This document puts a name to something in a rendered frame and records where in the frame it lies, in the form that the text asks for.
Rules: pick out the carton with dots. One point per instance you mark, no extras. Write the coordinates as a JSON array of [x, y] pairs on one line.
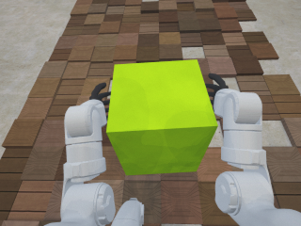
[[160, 117]]

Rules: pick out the right robot forearm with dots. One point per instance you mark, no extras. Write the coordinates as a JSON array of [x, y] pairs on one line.
[[242, 124]]

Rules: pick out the right robot upper arm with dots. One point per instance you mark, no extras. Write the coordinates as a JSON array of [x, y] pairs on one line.
[[248, 198]]

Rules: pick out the robot left thigh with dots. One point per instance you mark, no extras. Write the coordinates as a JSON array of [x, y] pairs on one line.
[[131, 213]]

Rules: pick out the robot left hand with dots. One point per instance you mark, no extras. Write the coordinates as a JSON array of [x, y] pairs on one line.
[[96, 96]]

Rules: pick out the robot right hand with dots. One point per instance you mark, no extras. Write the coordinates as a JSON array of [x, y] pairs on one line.
[[216, 88]]

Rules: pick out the left robot upper arm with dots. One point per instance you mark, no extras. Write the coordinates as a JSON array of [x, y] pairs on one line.
[[90, 204]]

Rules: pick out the left robot forearm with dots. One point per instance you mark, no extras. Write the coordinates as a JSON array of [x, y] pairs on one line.
[[83, 137]]

